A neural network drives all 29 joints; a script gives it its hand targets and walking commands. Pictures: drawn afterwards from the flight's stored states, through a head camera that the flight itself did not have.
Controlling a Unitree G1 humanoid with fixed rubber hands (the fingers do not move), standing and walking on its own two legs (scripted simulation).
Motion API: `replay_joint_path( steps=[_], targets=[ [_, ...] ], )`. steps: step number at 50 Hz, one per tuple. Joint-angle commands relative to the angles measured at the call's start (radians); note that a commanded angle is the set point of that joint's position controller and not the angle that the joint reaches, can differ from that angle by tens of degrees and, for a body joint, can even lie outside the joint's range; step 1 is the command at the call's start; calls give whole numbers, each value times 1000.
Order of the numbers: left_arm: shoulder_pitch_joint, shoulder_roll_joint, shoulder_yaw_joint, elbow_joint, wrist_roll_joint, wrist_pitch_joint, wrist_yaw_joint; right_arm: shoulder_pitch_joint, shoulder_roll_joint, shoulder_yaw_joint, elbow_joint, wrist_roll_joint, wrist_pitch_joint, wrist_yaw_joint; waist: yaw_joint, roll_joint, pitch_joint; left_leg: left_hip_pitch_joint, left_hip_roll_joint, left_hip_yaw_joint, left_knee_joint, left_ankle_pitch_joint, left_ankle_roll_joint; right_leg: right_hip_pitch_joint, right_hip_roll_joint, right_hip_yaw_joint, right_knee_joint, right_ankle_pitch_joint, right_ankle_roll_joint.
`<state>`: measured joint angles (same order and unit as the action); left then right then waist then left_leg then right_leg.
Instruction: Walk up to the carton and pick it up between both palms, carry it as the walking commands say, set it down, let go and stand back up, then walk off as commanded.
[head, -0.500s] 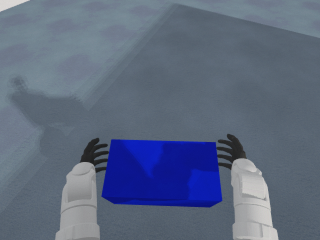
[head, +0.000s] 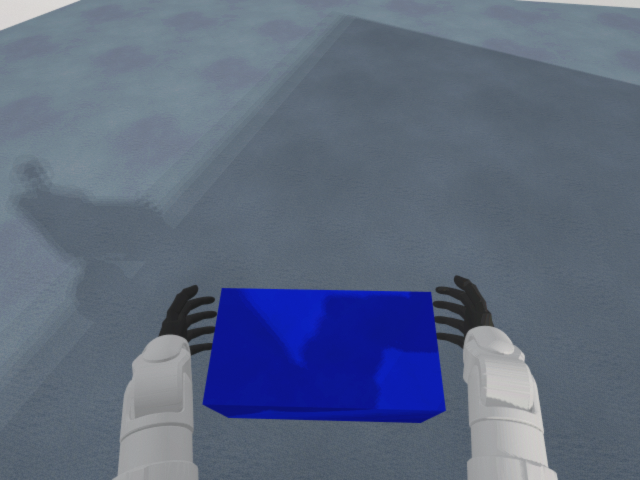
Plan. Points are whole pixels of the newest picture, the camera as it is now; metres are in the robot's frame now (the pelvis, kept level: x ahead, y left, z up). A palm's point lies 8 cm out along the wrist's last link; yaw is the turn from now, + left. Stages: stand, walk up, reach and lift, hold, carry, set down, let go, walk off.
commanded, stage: reach and lift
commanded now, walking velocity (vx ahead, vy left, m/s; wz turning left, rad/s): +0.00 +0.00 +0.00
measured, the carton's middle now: (324, 358) +0.30 +0.01 -0.06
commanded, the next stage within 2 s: hold in 0.44 s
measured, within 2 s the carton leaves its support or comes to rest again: neither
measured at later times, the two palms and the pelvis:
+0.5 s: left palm (175, 344) +0.28 +0.19 +0.04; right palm (478, 335) +0.27 -0.19 +0.04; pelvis -0.01 +0.00 +0.00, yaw +0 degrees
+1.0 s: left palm (179, 345) +0.28 +0.19 +0.04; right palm (481, 336) +0.27 -0.19 +0.04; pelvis -0.01 +0.00 +0.00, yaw +0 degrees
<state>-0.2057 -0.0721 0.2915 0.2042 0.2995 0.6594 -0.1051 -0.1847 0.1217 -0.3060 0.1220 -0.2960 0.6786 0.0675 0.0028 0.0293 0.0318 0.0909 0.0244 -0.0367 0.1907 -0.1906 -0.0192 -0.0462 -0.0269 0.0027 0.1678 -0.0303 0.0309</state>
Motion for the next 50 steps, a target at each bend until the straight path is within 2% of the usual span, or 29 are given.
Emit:
replay_joint_path(
  steps=[1, 17, 48, 49, 50],
  targets=[
    [-494, -741, -574, -56, -251, -42, -254, -451, 764, 626, 0, 270, -21, 281, 0, -6, -235, -206, -120, 2, -49, 224, 11, 308, 135, 2, 60, 166, -10],
    [-532, -744, -556, -19, -250, -48, -262, -479, 779, 612, 33, 268, -23, 282, -2, -8, -222, -221, -120, 5, -44, 166, 17, 286, 132, 0, 67, 119, -13],
    [-530, -751, -568, -31, -255, -57, -256, -465, 780, 629, 29, 278, -31, 284, -10, -11, -232, -220, -123, 4, -38, 177, 20, 286, 132, 2, 74, 133, -11],
    [-552, -798, -610, -19, -309, -25, -255, -444, 763, 619, 25, 231, -23, 276, 22, -77, -325, -202, 44, 57, 207, -161, 13, 52, -112, -5, 176, -128, -54],
    [-549, -833, -611, -15, -305, -15, -250, -483, 788, 656, 24, 256, -9, 281, 18, -88, -294, -236, 42, 30, 247, -411, 29, -90, -132, 78, 147, -523, -84]
  ],
)
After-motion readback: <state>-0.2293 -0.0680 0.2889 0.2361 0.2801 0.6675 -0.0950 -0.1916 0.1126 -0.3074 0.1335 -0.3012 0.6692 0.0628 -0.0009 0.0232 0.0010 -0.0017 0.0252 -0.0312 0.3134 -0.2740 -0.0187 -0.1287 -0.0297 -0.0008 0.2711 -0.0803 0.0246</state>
